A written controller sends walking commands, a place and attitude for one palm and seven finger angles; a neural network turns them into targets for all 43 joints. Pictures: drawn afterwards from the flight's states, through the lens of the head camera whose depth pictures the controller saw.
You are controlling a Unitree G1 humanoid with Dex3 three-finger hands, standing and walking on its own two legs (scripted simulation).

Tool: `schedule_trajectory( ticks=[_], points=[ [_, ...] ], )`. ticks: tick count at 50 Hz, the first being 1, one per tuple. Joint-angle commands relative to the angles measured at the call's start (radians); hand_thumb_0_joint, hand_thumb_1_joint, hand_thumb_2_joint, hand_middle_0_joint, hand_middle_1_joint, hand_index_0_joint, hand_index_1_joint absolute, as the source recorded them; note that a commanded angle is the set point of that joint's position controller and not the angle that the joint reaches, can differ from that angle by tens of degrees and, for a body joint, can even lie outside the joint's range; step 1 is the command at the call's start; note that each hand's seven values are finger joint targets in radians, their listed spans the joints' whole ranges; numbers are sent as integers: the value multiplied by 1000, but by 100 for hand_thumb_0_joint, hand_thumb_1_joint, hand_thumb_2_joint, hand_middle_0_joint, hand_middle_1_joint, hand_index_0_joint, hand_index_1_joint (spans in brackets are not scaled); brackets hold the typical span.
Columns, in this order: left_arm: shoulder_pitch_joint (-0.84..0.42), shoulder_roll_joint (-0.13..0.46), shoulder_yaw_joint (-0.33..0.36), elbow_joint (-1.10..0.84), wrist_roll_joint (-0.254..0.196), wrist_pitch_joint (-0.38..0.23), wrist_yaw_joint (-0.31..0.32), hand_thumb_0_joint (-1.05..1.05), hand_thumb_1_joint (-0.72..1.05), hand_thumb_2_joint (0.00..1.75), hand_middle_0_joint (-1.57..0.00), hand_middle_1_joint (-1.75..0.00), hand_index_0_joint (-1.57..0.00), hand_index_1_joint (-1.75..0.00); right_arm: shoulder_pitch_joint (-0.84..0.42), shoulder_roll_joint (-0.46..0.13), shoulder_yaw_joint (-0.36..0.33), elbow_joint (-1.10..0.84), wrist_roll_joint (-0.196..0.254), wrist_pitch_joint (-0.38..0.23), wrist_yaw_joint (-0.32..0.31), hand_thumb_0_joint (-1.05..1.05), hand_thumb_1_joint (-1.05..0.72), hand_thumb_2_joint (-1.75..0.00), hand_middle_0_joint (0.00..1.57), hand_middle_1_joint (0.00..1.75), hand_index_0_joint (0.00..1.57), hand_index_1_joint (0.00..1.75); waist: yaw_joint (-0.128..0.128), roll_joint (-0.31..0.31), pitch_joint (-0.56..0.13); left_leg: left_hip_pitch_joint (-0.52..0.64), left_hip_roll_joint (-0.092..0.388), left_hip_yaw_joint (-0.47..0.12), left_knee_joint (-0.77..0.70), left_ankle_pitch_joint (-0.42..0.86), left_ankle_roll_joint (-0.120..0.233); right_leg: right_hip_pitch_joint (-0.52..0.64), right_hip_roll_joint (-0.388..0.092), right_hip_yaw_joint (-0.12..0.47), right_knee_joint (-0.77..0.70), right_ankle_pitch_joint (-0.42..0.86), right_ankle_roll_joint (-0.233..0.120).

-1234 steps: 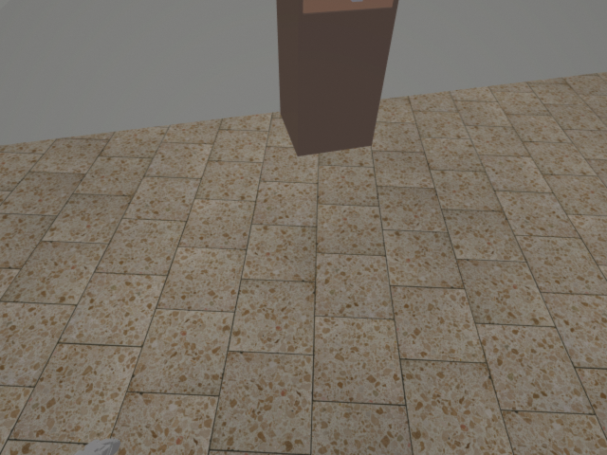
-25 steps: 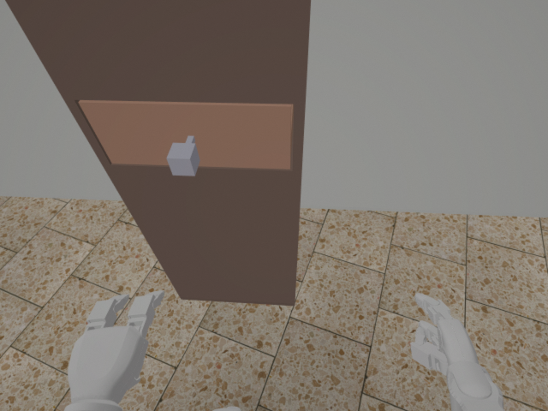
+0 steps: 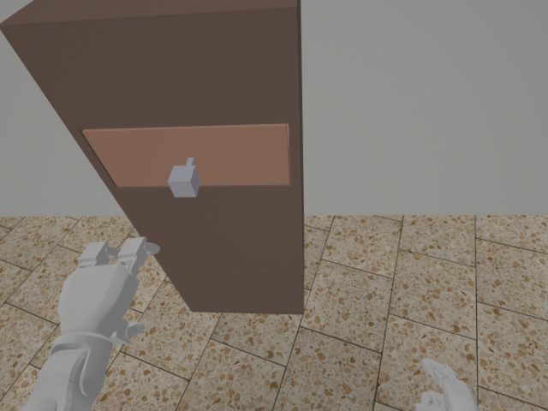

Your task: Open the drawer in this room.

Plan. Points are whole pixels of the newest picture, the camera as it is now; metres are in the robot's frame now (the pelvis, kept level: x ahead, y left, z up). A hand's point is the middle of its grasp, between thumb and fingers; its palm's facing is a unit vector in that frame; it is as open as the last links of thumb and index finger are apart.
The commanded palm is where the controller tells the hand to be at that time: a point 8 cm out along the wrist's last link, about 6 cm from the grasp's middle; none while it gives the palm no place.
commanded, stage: raise the hand with hooked fingers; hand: left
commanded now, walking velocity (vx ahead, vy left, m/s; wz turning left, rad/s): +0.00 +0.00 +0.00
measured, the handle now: (187, 173) +0.51 +0.24 +0.03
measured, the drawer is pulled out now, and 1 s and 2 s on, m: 0.00 0.00 0.00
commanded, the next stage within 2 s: move the hooked fingers above the handle in 0.96 s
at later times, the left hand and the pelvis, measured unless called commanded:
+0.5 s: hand (91, 230) +0.29 +0.28 +0.14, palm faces +0.10 -0.05 -0.99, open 13.7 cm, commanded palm +0.27 +0.27 +0.20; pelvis -0.01 +0.03 +0.02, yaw +1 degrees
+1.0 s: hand (91, 231) +0.29 +0.27 +0.15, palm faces +0.11 -0.06 -0.99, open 13.8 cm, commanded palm +0.26 +0.27 +0.21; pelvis -0.02 +0.03 +0.02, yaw +1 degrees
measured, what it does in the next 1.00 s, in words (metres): stands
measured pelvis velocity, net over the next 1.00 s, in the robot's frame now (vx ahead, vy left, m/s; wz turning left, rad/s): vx -0.02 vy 0.03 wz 0.01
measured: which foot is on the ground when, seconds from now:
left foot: down 0.00-1.00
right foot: down 0.00-1.00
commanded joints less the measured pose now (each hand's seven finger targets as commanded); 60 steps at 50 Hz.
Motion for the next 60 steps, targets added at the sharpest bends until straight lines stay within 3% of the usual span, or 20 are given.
schedule_trajectory(
  ticks=[1,4,6,13,17,24,27,28,32,36,41,46,48,51,52,55,60],
  points=[
    [-248,186,119,-218,-8,24,49,0,-22,42,-28,-102,-28,-102,-183,-76,-27,-183,9,-56,2,0,-90,-90,20,30,20,30,12,-57,-239,113,-61,-42,-54,273,40,125,-7,82,-108,359,12],
    [-312,184,83,-208,-15,60,10,0,-29,39,-29,-107,-29,-107,-184,-79,-25,-176,21,-51,-2,0,-90,-90,20,30,20,30,10,-48,-218,153,-54,-44,-84,289,40,127,-4,55,-125,341,12],
    [-337,212,94,-194,-18,83,-21,0,-34,37,-29,-110,-29,-110,-198,-82,-19,-175,27,-44,-4,0,-90,-90,20,30,20,30,15,-63,-211,164,-54,-45,-99,310,40,152,-2,57,-139,354,12],
    [-462,243,85,-197,-29,121,-126,0,-50,30,-30,-120,-30,-120,-199,-78,2,-170,36,-12,3,0,-90,-90,20,30,20,30,19,-12,-197,232,-41,-58,-162,404,28,209,8,31,-175,380,7],
    [-541,261,84,-163,-42,138,-182,0,-50,30,-30,-120,-30,-120,-206,-80,13,-167,42,4,8,0,-90,-90,20,30,20,30,16,-39,-181,243,-40,-56,-187,415,26,236,11,28,-203,384,8],
    [-713,304,77,-139,-62,125,-267,0,-50,30,-30,-120,-30,-120,-210,-89,24,-164,48,14,3,0,-90,-90,20,30,20,30,4,-25,-167,262,-39,-65,-226,356,25,241,12,21,-244,315,7],
    [-778,330,91,-154,-71,104,-287,0,-50,30,-30,-120,-30,-120,-205,-90,26,-162,50,4,5,0,-90,-90,20,30,20,30,8,-9,-211,283,-40,-74,-227,374,25,263,11,21,-246,313,4],
    [-787,353,112,-153,-74,94,-290,0,-50,30,-30,-120,-30,-120,-196,-94,21,-158,49,3,5,0,-90,-90,20,30,20,30,11,-4,-221,290,-38,-79,-230,400,23,267,13,19,-245,329,3],
    [-660,304,102,-82,-102,94,-317,0,-50,30,-30,-120,-30,-120,-185,-101,18,-161,53,5,20,0,-90,-90,20,30,20,30,23,-57,-180,255,-38,-65,-238,399,22,279,10,16,-254,348,6],
    [-664,322,122,-134,-105,72,-312,0,-50,30,-30,-120,-30,-120,-193,-107,14,-175,56,2,26,0,-90,-90,20,30,20,30,25,-59,-177,246,-38,-63,-244,358,26,269,14,24,-263,312,7],
    [-718,366,159,-186,-94,35,-257,0,-50,30,-30,-120,-30,-120,-186,-104,9,-164,53,-15,20,0,-90,-90,20,30,20,30,31,-3,-205,259,-40,-70,-247,319,25,257,15,30,-265,255,4],
    [-718,355,159,-153,-94,46,-217,0,-50,30,-30,-120,-30,-120,-183,-103,5,-143,58,-23,18,0,-90,-90,20,30,20,30,30,3,-204,257,-42,-64,-250,323,22,263,11,36,-269,268,4],
    [-708,326,129,-117,-92,64,-218,0,-50,30,-30,-120,-30,-120,-181,-103,5,-132,59,-20,15,0,-90,-90,20,30,20,30,21,-33,-189,251,-42,-58,-252,318,24,254,8,29,-272,271,8],
    [-708,313,106,-108,-89,88,-236,0,-50,30,-30,-120,-30,-120,-205,-105,10,-143,65,-18,14,0,-90,-90,20,30,20,30,21,-26,-165,244,-44,-55,-261,284,24,256,8,37,-282,241,8],
    [-717,303,85,-117,-86,90,-245,0,-50,30,-30,-120,-30,-120,-200,-102,11,-141,60,-18,12,0,-90,-90,20,30,20,30,18,-28,-184,253,-46,-51,-258,292,28,265,3,35,-279,254,9],
    [-761,286,53,-90,-77,91,-262,0,-50,30,-30,-120,-30,-120,-196,-102,14,-137,60,-12,3,0,-90,-90,20,30,20,30,2,-53,-153,250,-45,-54,-265,264,30,232,7,27,-289,226,13],
    [-879,317,63,0,-62,62,-261,0,-50,30,-30,-120,-30,-120,-173,-103,18,-121,59,-18,-15,0,-90,-90,20,30,20,30,-5,-71,-161,242,-52,-49,-258,234,34,227,4,36,-299,207,15]
  ],
)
